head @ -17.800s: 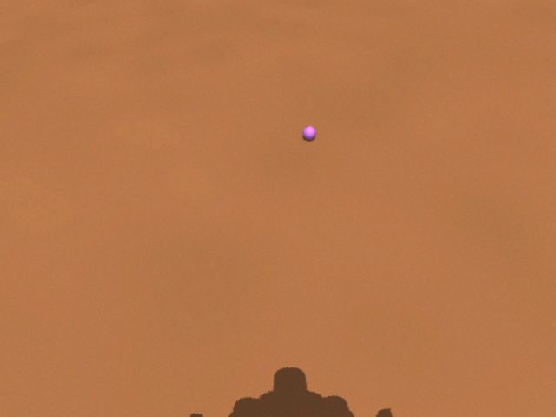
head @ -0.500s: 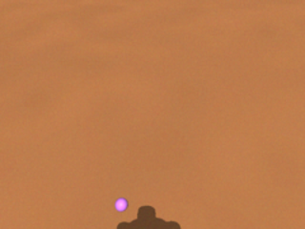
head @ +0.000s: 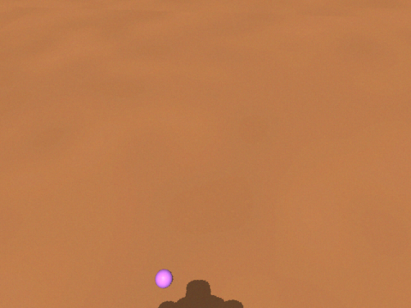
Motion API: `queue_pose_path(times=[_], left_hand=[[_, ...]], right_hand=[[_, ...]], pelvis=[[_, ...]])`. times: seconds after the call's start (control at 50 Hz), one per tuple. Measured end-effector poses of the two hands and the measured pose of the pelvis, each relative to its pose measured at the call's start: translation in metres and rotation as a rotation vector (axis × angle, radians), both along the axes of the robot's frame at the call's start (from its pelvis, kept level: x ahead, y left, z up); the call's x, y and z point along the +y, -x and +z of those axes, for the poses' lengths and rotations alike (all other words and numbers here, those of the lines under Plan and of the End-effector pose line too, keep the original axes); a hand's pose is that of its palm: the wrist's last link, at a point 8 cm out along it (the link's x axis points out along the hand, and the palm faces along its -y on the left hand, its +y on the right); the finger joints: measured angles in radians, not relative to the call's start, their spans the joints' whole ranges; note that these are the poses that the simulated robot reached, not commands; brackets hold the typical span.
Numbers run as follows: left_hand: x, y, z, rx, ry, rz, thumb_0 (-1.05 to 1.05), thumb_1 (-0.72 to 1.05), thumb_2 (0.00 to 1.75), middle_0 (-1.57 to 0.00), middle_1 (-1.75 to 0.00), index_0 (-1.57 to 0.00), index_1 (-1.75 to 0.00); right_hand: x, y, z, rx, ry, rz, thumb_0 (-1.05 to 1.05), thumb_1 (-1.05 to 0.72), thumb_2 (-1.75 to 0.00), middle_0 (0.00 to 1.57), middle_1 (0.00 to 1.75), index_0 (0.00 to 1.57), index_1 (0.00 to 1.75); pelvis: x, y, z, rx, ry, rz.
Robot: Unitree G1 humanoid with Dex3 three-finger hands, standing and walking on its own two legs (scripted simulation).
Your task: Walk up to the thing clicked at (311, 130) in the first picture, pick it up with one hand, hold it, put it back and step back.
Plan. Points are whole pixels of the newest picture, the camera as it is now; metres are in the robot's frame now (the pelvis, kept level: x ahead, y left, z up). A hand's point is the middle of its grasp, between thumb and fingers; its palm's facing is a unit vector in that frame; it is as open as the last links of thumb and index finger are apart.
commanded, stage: stand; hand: left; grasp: from above
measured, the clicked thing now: (163, 278) +0.42 +0.24 -0.75
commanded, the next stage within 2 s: rise first in 0.04 s
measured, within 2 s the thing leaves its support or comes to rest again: neither
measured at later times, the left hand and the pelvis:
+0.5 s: hand out of the picture +0.13 +0.25 -0.18, palm faces -0.07 -0.92 -0.37, open 11.1 cm; pelvis -0.02 +0.01 -0.03, yaw +0 degrees
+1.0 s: hand out of the picture +0.14 +0.28 -0.31, palm faces -0.35 -0.74 -0.58, open 14.0 cm; pelvis -0.04 +0.02 -0.16, yaw +1 degrees
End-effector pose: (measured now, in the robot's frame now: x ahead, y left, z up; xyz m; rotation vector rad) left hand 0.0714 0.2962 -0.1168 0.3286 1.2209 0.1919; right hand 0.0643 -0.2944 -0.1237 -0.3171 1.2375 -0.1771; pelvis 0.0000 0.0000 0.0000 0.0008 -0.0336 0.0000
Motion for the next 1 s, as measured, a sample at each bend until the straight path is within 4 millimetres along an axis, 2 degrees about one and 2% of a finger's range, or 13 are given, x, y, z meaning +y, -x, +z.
queue_pose_path(times=[0.16, 0.24, 0.32, 0.38, 0.5, 0.64, 0.8, 0.9, 1.0], left_hand=[[0.0, 0.003, -0.001, 0.002, 0.002, 0.003, 0.01, 0.9, 0.9, -0.2, -0.3, -0.21, -0.31], [-0.004, -0.016, -0.002, -0.084, 0.013, 0.038, 0.01, 0.84, 0.92, -0.19, -0.37, -0.19, -0.38], [-0.002, -0.045, -0.012, -0.117, 0.02, 0.007, 0.01, 0.66, 0.93, -0.17, -0.54, -0.17, -0.55], [-0.001, -0.058, -0.015, -0.147, 0.008, -0.033, 0.01, 0.49, 0.95, -0.14, -0.69, -0.15, -0.69], [0.0, -0.058, -0.022, -0.102, -0.023, -0.077, 0.01, 0.06, 0.97, -0.11, -0.92, -0.12, -0.92], [0.005, -0.042, -0.051, -0.072, -0.049, -0.11, 0.0, -0.34, 0.99, -0.1, -1.03, -0.1, -1.04], [0.007, -0.037, -0.074, -0.1, -0.086, -0.194, 0.0, -0.51, 1.0, -0.09, -1.08, -0.09, -1.09], [0.014, -0.049, -0.102, -0.083, -0.146, -0.292, 0.0, -0.55, 1.01, -0.09, -1.08, -0.09, -1.1], [0.019, -0.079, -0.144, -0.118, -0.239, -0.434, 0.0, -0.54, 1.0, -0.08, -1.09, -0.08, -1.1]], right_hand=[[0.0, 0.003, 0.001, 0.004, 0.001, 0.0, 0.01, -0.91, -0.89, 0.21, 0.3, 0.21, 0.3], [0.009, -0.003, 0.0, -0.086, -0.007, 0.0, 0.01, -0.91, -0.9, 0.21, 0.3, 0.2, 0.3], [0.023, -0.006, -0.007, -0.136, -0.031, 0.003, 0.01, -0.91, -0.9, 0.2, 0.3, 0.2, 0.3], [0.033, -0.007, -0.011, -0.169, -0.052, -0.011, 0.01, -0.92, -0.9, 0.21, 0.3, 0.2, 0.3], [0.049, -0.016, -0.015, -0.237, -0.08, -0.018, 0.01, -0.93, -0.9, 0.21, 0.3, 0.21, 0.3], [0.054, -0.037, -0.028, -0.327, -0.059, 0.029, 0.01, -0.92, -0.9, 0.21, 0.3, 0.21, 0.3], [0.063, -0.062, -0.046, -0.397, -0.039, 0.077, 0.01, -0.91, -0.9, 0.21, 0.3, 0.21, 0.3], [0.068, -0.074, -0.069, -0.433, -0.042, 0.129, 0.01, -0.9, -0.9, 0.21, 0.3, 0.21, 0.3], [0.065, -0.08, -0.115, -0.436, -0.048, 0.169, 0.01, -0.88, -0.89, 0.21, 0.3, 0.21, 0.3]], pelvis=[[0.0, 0.002, 0.0, -0.001, 0.0, 0.001], [0.0, 0.011, -0.005, 0.048, -0.001, 0.014], [-0.001, 0.02, -0.015, 0.12, -0.004, 0.012], [0.0, 0.021, -0.022, 0.149, -0.005, 0.004], [0.007, 0.02, -0.032, 0.182, 0.003, 0.002], [0.013, 0.023, -0.059, 0.254, 0.013, 0.004], [0.02, 0.027, -0.089, 0.317, 0.026, 0.01], [0.021, 0.033, -0.115, 0.39, 0.03, 0.015], [0.019, 0.041, -0.159, 0.476, 0.026, 0.018]])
